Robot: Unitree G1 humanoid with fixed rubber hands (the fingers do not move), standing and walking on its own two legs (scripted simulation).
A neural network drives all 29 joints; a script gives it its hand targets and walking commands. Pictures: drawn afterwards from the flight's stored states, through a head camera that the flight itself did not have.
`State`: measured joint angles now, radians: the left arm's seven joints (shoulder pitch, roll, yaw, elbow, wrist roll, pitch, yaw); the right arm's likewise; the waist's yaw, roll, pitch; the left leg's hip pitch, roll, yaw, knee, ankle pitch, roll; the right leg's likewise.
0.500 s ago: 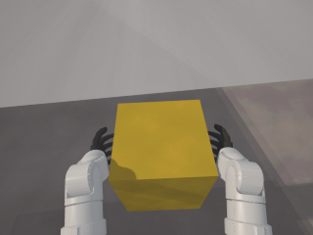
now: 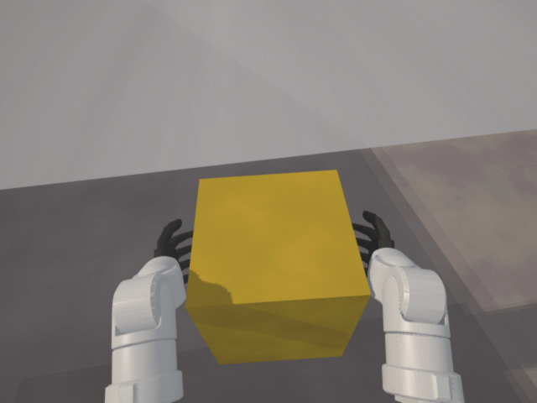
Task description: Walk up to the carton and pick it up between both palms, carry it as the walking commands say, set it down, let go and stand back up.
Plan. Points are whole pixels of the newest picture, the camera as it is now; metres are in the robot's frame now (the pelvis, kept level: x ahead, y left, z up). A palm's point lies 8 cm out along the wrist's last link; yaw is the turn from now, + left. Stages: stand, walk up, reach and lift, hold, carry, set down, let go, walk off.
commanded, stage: carry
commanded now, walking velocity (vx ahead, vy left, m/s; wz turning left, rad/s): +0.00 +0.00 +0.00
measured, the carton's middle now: (274, 272) +0.34 +0.00 +0.03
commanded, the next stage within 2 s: hold in 1.04 s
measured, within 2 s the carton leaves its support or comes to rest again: neither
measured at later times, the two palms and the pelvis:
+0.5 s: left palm (170, 266) +0.32 +0.15 +0.08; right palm (376, 260) +0.31 -0.15 +0.08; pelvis +0.01 +0.00 +0.00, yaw +0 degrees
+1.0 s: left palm (168, 270) +0.31 +0.15 +0.08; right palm (374, 262) +0.31 -0.15 +0.08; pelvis +0.00 +0.00 +0.00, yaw +0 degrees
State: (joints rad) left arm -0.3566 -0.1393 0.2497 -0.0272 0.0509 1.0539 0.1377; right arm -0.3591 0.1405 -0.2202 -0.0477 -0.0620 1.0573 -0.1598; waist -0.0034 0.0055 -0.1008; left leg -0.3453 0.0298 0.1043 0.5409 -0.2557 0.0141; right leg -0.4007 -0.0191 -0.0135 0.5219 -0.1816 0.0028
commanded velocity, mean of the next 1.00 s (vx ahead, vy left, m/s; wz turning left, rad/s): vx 0.00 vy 0.00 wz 0.00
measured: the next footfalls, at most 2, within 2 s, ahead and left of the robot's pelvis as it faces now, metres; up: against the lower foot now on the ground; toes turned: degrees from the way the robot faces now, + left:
none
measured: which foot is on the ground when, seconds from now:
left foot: down 0.00-1.00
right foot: down 0.00-1.00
